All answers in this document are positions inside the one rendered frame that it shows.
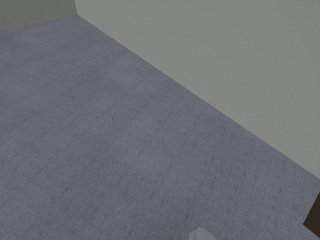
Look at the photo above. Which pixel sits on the right robot thigh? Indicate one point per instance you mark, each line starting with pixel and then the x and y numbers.
pixel 200 234

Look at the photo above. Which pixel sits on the cupboard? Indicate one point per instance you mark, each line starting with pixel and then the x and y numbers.
pixel 312 221

